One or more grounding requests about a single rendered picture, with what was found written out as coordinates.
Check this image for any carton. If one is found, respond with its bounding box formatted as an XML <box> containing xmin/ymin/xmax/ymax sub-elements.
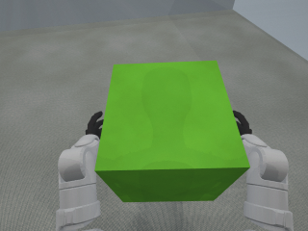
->
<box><xmin>94</xmin><ymin>61</ymin><xmax>250</xmax><ymax>202</ymax></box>

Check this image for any right robot forearm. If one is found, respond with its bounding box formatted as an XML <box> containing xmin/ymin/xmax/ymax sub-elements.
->
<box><xmin>241</xmin><ymin>134</ymin><xmax>294</xmax><ymax>231</ymax></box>

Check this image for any robot right hand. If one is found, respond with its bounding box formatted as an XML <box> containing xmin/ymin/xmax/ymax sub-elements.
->
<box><xmin>233</xmin><ymin>110</ymin><xmax>252</xmax><ymax>136</ymax></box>

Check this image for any robot left hand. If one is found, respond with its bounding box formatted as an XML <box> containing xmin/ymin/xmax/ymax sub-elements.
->
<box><xmin>86</xmin><ymin>111</ymin><xmax>104</xmax><ymax>139</ymax></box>

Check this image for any left robot forearm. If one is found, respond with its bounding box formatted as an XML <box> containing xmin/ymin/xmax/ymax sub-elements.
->
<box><xmin>56</xmin><ymin>134</ymin><xmax>101</xmax><ymax>231</ymax></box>

